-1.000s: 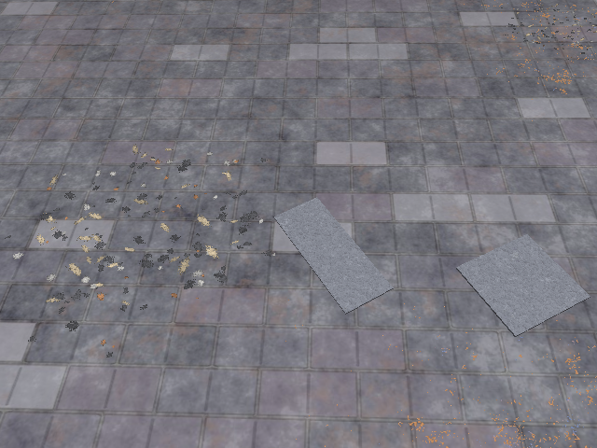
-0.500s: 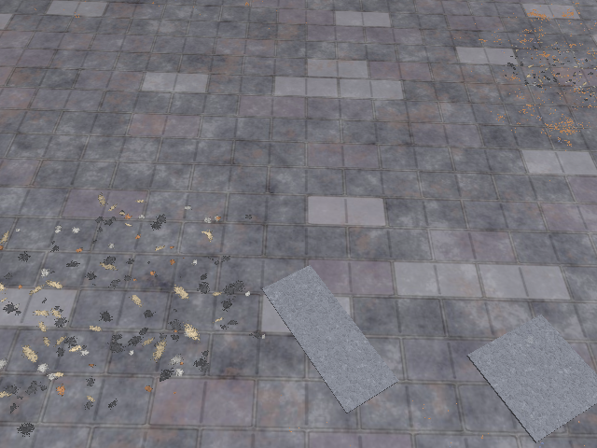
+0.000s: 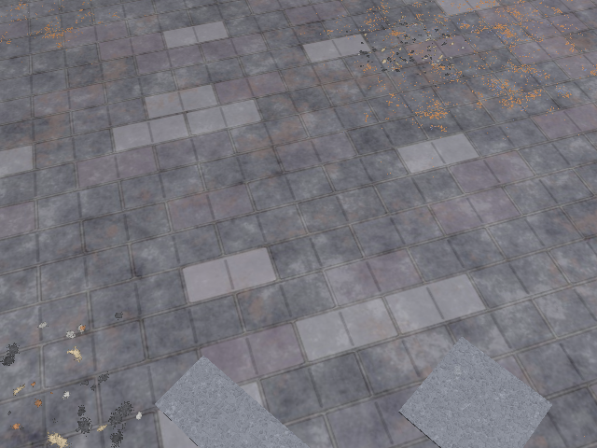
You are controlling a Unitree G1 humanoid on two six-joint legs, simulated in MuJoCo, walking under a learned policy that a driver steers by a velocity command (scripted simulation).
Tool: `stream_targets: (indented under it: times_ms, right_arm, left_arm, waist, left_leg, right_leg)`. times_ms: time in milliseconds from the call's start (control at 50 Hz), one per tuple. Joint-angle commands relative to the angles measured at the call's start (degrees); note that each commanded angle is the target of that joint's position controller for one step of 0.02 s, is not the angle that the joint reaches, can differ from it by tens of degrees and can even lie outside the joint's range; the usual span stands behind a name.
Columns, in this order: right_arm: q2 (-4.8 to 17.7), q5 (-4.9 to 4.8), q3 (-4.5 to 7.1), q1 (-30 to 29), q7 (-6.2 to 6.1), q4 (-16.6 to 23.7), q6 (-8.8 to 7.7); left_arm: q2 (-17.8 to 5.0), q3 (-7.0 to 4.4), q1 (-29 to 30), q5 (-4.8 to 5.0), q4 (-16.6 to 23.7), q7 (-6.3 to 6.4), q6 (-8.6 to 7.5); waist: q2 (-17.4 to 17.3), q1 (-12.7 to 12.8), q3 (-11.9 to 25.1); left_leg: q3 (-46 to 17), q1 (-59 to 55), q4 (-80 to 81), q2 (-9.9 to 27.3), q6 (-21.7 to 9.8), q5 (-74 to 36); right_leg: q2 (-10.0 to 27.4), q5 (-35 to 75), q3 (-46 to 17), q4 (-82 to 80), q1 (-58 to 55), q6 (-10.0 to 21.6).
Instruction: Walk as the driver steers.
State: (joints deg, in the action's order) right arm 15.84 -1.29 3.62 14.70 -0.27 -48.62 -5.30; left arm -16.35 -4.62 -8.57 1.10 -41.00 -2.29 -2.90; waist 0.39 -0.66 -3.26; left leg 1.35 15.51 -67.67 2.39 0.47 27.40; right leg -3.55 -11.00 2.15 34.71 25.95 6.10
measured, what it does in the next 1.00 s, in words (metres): walks ahead: left foot, then right foot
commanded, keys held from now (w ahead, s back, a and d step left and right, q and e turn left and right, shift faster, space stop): w+e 0.02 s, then w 0.70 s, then no key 0.28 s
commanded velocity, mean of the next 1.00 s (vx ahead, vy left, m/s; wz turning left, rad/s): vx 0.44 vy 0.00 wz -0.14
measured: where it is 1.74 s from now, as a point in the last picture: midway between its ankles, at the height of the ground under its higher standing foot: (309, 359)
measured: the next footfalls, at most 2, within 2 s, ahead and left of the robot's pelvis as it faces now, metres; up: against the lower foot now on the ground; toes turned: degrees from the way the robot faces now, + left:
left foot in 0.42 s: +0.43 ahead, +0.13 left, +0.00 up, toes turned -5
right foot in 0.92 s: +0.68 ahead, -0.13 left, +0.00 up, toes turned -7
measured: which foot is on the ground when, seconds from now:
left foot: up 0.00-0.40, down 0.42-0.92, up 0.94-1.00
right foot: down 0.00-0.44, up 0.46-0.90, down 0.92-1.00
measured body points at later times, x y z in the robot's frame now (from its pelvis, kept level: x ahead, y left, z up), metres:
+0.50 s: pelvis +0.30 +0.05 +0.00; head +0.33 +0.05 +0.45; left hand +0.37 +0.32 -0.13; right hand +0.44 -0.23 -0.08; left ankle +0.39 +0.13 -0.72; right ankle +0.13 -0.07 -0.65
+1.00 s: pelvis +0.54 -0.01 +0.00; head +0.58 -0.02 +0.45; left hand +0.77 +0.20 -0.08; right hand +0.55 -0.29 -0.13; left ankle +0.42 +0.14 -0.66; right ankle +0.64 -0.12 -0.72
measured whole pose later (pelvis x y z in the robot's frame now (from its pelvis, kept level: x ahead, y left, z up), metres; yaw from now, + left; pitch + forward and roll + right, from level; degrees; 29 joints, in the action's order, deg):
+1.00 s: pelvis +0.54 -0.01 +0.00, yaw -6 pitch +3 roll +1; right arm 16.8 -0.6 2.0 17.3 0.2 -50.7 -2.8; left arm -13.4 -1.8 -3.7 -1.1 -40.7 -1.4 -4.2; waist -0.9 -2.8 -2.1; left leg -2.9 15.7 -56.2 -1.0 1.8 33.3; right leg -0.4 -5.4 1.2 29.8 27.4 3.0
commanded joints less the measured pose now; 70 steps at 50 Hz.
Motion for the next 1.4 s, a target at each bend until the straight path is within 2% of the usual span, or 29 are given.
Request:
stream_targets:
  times_ms: [20,40,100,200,300,360,400,420,440,460,480,520,600,760,840,900,920,940,960,980,1000,1040,1100,1160,1220,1240,1260,1300,1400]
  right_arm:
    - [7.30,0.89,1.33,-5.14,0.04,6.94,-3.53]
    - [7.67,1.18,1.70,-3.33,0.12,6.48,-2.71]
    - [5.44,1.76,1.35,-2.04,0.12,6.32,-0.65]
    - [3.01,1.61,0.02,-11.53,0.61,8.67,-0.58]
    - [4.39,0.74,0.09,-17.85,1.89,10.85,-1.35]
    - [5.74,0.83,0.55,-15.98,2.51,11.07,-1.87]
    - [8.25,1.09,1.97,-6.27,2.22,8.41,-2.11]
    - [11.05,1.83,2.82,3.08,1.90,6.72,-2.16]
    - [16.06,2.42,4.19,9.97,1.76,5.32,-1.77]
    - [12.06,0.97,3.18,11.99,2.19,4.10,-1.40]
    - [9.05,0.34,2.14,8.00,2.00,4.75,-1.15]
    - [6.50,1.41,1.03,0.68,1.80,5.98,-0.43]
    - [5.99,1.53,0.60,-1.36,1.82,5.44,-1.21]
    - [8.69,0.66,1.07,4.13,0.44,2.00,0.10]
    - [8.96,0.60,0.98,6.35,0.00,0.21,1.74]
    - [9.26,0.37,1.05,3.29,-0.39,0.48,2.34]
    - [7.03,1.50,0.20,4.18,-0.45,1.42,2.02]
    - [1.66,2.36,-1.68,12.46,0.00,0.85,1.31]
    - [3.31,1.71,-1.65,15.60,0.61,-1.13,1.25]
    - [7.53,0.01,-0.48,12.76,0.86,-0.83,1.80]
    - [7.82,-0.28,-0.30,6.81,0.36,0.33,2.66]
    - [6.40,0.80,-0.06,3.68,-0.85,0.69,5.11]
    - [2.96,1.64,-0.86,6.56,-1.85,-0.95,6.42]
    - [3.02,1.91,-0.73,5.89,-1.80,-1.80,6.63]
    - [4.55,3.53,-0.52,2.63,-1.68,-0.48,6.69]
    - [7.81,3.05,0.00,1.13,-2.07,0.49,6.63]
    - [8.37,2.42,0.39,-0.89,-2.00,-0.57,6.42]
    - [4.05,2.77,-0.63,-2.78,-1.77,-0.91,5.22]
    - [4.10,1.73,-0.66,-0.44,-1.65,-3.01,3.62]
  left_arm:
    - [-6.65,-1.90,-6.81,-0.10,2.35,0.67,-0.83]
    - [-5.19,-1.27,-4.55,-0.90,3.45,0.99,-0.86]
    - [-6.10,-1.30,-4.68,-0.89,3.25,1.60,-1.38]
    - [-7.50,-1.43,-8.44,-0.47,1.15,2.57,-1.39]
    - [-8.03,-1.48,-12.76,-0.08,-1.47,2.42,-1.12]
    - [-8.70,-1.80,-12.98,-0.20,-2.35,2.83,-0.41]
    - [-8.35,-1.54,-11.02,-0.30,-1.97,2.94,0.04]
    - [-6.28,-0.55,-10.51,-0.92,-0.97,2.97,0.06]
    - [-1.69,0.83,-18.68,-0.57,-0.45,2.79,-0.87]
    - [-3.17,0.94,-17.66,-0.06,-0.89,2.52,-1.69]
    - [-7.44,-0.10,-12.16,0.94,0.30,2.20,-2.10]
    - [-6.99,-0.04,-5.31,-0.07,2.07,2.24,-2.25]
    - [-4.03,0.04,-8.66,-0.63,0.95,2.53,-0.85]
    - [-1.06,1.33,5.14,-0.97,4.19,1.73,-1.93]
    - [-1.90,1.01,7.68,-1.08,5.34,0.37,-2.74]
    - [-5.52,-0.52,-2.47,-2.19,2.13,0.49,-3.10]
    - [-9.35,-1.35,-8.15,-3.02,1.11,1.02,-3.20]
    - [-10.78,-0.99,-10.76,-4.38,1.18,1.58,-2.52]
    - [-6.44,0.22,-12.17,-2.78,0.41,1.42,-1.64]
    - [-5.94,0.24,-9.52,-1.49,0.14,1.09,-0.80]
    - [-4.94,0.59,-4.90,-1.31,0.75,1.17,-0.38]
    - [-3.08,1.47,2.32,-1.98,0.92,1.33,-0.04]
    - [-4.14,0.85,5.16,-3.12,-0.02,1.67,0.38]
    - [-3.59,1.09,5.58,-2.28,-1.44,2.19,0.82]
    - [-1.11,2.10,3.08,-2.13,-3.98,2.27,1.36]
    - [-1.60,1.90,1.42,-2.45,-4.41,2.23,1.42]
    - [-1.02,1.83,0.08,-2.11,-4.76,2.64,1.68]
    - [-2.06,1.47,0.62,-2.01,-5.76,3.36,1.99]
    - [-1.64,1.38,-0.33,-1.85,-8.83,3.41,1.92]
  waist:
    - [-0.44,2.80,8.38]
    - [0.53,0.72,7.64]
    - [1.12,-0.65,6.20]
    - [3.11,3.20,3.53]
    - [3.96,5.89,1.03]
    - [5.36,4.09,1.23]
    - [5.06,-1.35,6.90]
    - [2.27,-5.33,14.84]
    - [-11.73,-3.89,23.97]
    - [-16.51,-5.15,25.48]
    - [-10.62,-5.52,15.86]
    - [-3.42,-2.86,5.75]
    - [-5.75,1.10,4.20]
    - [-3.54,-3.07,1.15]
    - [-5.24,-3.42,2.71]
    - [-5.02,2.72,8.32]
    - [-0.54,4.22,14.91]
    - [11.55,2.08,23.60]
    - [13.03,2.49,30.80]
    - [9.58,2.89,26.71]
    - [5.28,2.54,19.25]
    - [4.42,-0.74,10.86]
    - [7.89,-2.61,10.43]
    - [7.02,-2.72,11.47]
    - [4.34,-2.07,5.58]
    - [-0.37,0.10,2.61]
    - [-7.86,2.03,1.07]
    - [-8.60,1.91,0.17]
    - [-3.31,0.61,3.31]
  left_leg:
    - [-6.00,26.77,-2.23,3.47,-1.26,-6.48]
    - [-6.19,22.69,-0.13,4.84,-0.81,-8.39]
    - [-4.21,19.61,6.80,5.23,1.56,-12.32]
    - [-2.37,17.43,27.77,2.99,2.38,-31.58]
    - [-2.87,19.35,36.67,1.18,0.10,-32.77]
    - [-2.60,18.00,38.99,0.31,-2.51,-25.91]
    - [0.20,3.92,41.09,-2.46,-5.24,-25.35]
    - [-5.77,-11.79,38.32,3.66,-8.61,-28.38]
    - [-29.95,-34.52,40.52,17.03,-17.91,-19.44]
    - [-44.94,-37.75,49.45,19.84,-19.67,-7.20]
    - [-38.57,-31.01,50.67,18.39,-16.63,-0.41]
    - [-26.29,-14.54,53.57,14.01,-14.11,-7.32]
    - [-16.19,-4.70,58.36,10.14,-14.32,-21.03]
    - [-4.48,-7.12,58.05,6.67,-11.46,-37.32]
    - [-5.07,-13.26,50.94,8.41,-9.69,-45.14]
    - [-4.63,-14.06,38.48,5.93,-6.24,-51.44]
    - [-2.51,-7.61,27.64,2.54,-3.56,-41.27]
    - [-1.64,10.01,7.54,-3.85,0.79,-7.70]
    - [-8.05,12.34,-0.08,-4.15,2.08,13.96]
    - [-8.71,15.73,-2.92,-1.73,2.51,12.91]
    - [-6.60,18.00,-1.47,0.24,2.76,9.89]
    - [-5.84,12.52,7.87,3.03,3.42,4.87]
    - [-2.62,0.61,20.22,1.36,3.83,-2.56]
    - [-1.60,-5.97,30.34,0.78,2.25,-14.56]
    - [-4.18,-8.51,40.53,2.69,-0.88,-17.73]
    - [-6.84,-4.36,43.38,5.57,-2.49,-13.26]
    - [-7.03,4.99,45.98,4.59,-3.55,0.62]
    - [-6.66,9.82,48.84,3.46,-1.61,2.47]
    - [-4.53,1.63,44.01,2.02,-0.51,-13.98]
  right_leg:
    - [16.03,8.93,-26.94,-18.06,-27.42,11.93]
    - [14.97,12.71,-23.80,-19.42,-22.28,11.52]
    - [13.48,20.24,-18.04,-22.18,-15.13,11.51]
    - [9.53,17.18,-10.46,-22.97,-13.14,7.23]
    - [13.80,11.27,-14.25,-20.44,-20.98,6.51]
    - [16.36,17.70,-16.11,-16.62,-26.49,4.99]
    - [12.82,33.52,-13.17,-5.74,-25.94,2.83]
    - [9.60,27.99,-10.50,7.78,-18.43,0.82]
    - [0.61,3.60,-6.12,30.51,3.29,-4.02]
    - [-1.17,-21.99,-10.74,38.09,13.67,-4.36]
    - [2.61,-18.92,-11.20,41.92,19.12,-3.92]
    - [7.60,-10.19,-7.48,36.08,17.45,-3.66]
    - [10.67,-4.27,-6.27,27.59,10.53,-5.11]
    - [8.12,16.95,-2.41,0.98,8.53,-6.96]
    - [5.38,16.07,-2.40,-5.04,5.37,-5.12]
    - [3.32,20.19,-1.34,-11.27,-8.93,-1.84]
    - [10.18,43.10,-6.70,-7.21,-22.48,1.01]
    - [25.57,62.94,-23.31,-3.08,-42.56,11.85]
    - [28.60,65.00,-29.16,-3.64,-44.59,16.01]
    - [25.94,48.69,-26.33,-6.79,-39.12,14.83]
    - [22.54,36.90,-22.59,-9.70,-31.39,11.56]
    - [18.25,24.23,-16.31,-15.14,-14.59,7.69]
    - [14.78,18.16,-10.55,-18.36,-4.82,6.77]
    - [14.30,3.03,-9.77,-18.98,-3.45,5.43]
    - [10.01,-20.14,-8.79,-18.56,1.03,-1.59]
    - [7.13,-19.93,-6.93,-15.72,0.07,-3.85]
    - [4.37,-13.01,-3.18,-13.48,-6.53,-5.29]
    - [4.56,-5.63,-2.68,-9.96,-13.16,-5.27]
    - [5.42,3.47,-3.25,-9.42,-13.33,-4.23]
